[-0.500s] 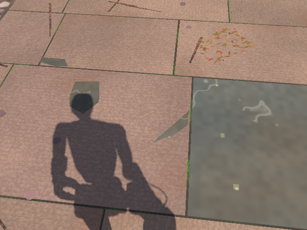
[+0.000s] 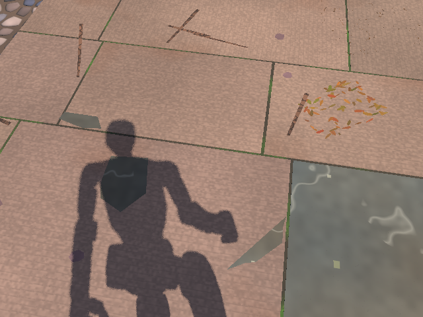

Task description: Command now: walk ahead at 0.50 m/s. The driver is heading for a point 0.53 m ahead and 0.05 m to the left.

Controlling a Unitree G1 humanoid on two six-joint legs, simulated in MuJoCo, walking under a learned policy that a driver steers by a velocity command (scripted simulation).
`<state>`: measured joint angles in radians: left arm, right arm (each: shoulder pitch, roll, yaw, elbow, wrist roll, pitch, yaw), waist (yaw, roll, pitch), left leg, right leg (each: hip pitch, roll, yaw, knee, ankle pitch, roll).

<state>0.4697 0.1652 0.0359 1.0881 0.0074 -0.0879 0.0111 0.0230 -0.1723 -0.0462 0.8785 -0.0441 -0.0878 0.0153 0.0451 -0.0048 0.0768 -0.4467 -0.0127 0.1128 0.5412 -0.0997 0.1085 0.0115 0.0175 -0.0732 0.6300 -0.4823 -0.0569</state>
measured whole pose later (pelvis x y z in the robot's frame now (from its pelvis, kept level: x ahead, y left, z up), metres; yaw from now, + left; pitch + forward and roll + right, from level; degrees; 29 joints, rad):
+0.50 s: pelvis +0.26 +0.00 +0.01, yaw +0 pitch +1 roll +1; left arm 0.00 0.17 0.03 0.88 0.02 -0.05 -0.03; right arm 0.49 -0.16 -0.03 1.08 -0.02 -0.10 -0.01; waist -0.07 -0.02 0.06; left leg 0.14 -0.07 0.08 0.18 -0.34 0.06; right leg -0.54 -0.04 -0.09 0.58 -0.09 -0.08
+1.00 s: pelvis +0.43 -0.03 +0.02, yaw +0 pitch -1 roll -1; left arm 0.33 0.14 0.00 1.06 0.02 -0.06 0.02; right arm 0.20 -0.16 -0.02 1.04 -0.02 -0.01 -0.03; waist 0.01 0.03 0.04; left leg -0.30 0.04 0.03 0.53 -0.19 0.03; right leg -0.15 0.07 -0.12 0.39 -0.24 -0.09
